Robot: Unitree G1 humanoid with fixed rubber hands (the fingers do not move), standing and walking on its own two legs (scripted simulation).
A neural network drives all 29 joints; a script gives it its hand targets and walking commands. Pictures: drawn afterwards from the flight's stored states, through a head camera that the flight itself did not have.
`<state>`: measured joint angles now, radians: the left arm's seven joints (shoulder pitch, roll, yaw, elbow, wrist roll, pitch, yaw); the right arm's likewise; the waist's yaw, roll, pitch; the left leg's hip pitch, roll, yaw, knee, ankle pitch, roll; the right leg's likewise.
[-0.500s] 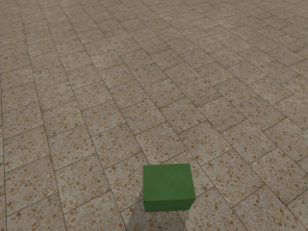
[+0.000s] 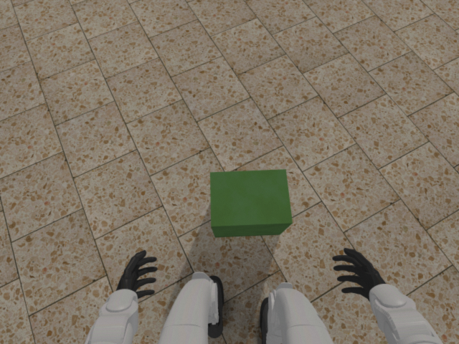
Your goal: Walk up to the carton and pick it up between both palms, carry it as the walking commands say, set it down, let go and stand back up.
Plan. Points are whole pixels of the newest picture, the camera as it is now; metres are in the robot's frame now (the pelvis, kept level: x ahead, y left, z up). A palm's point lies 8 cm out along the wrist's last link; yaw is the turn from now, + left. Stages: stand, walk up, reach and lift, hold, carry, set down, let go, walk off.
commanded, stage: reach and lift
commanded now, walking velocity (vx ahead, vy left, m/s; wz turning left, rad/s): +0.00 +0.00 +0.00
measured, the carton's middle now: (247, 205) +0.46 -0.05 -0.59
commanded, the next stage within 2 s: none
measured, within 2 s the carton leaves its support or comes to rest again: neither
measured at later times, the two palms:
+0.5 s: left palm (160, 216) +0.33 +0.17 -0.16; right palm (354, 211) +0.34 -0.24 -0.16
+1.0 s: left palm (171, 171) +0.45 +0.16 -0.19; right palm (354, 166) +0.45 -0.28 -0.18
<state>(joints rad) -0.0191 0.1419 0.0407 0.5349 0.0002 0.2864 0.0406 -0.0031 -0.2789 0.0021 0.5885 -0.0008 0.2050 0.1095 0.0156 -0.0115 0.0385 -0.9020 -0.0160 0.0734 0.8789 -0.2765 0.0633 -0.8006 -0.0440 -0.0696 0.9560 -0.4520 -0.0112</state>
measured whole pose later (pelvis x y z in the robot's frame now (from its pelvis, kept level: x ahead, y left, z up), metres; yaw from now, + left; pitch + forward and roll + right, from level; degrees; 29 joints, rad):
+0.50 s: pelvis -0.04 -0.02 -0.04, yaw -1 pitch +27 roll +2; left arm -0.64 0.14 0.23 0.71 0.00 0.31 0.06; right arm -0.63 -0.30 -0.03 0.71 0.00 0.28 0.04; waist 0.02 -0.01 0.06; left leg -1.24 0.01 0.07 1.03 -0.26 0.04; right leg -1.18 -0.02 -0.05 1.17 -0.46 -0.05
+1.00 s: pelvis -0.02 -0.02 -0.06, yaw -2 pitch +41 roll +1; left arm -0.95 0.18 0.31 0.69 -0.01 0.17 0.10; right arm -0.96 -0.46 -0.10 0.77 0.08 0.15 0.08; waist 0.02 -0.01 0.06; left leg -1.52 0.02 0.07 1.05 -0.25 0.04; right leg -1.45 0.00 -0.05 1.17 -0.44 -0.05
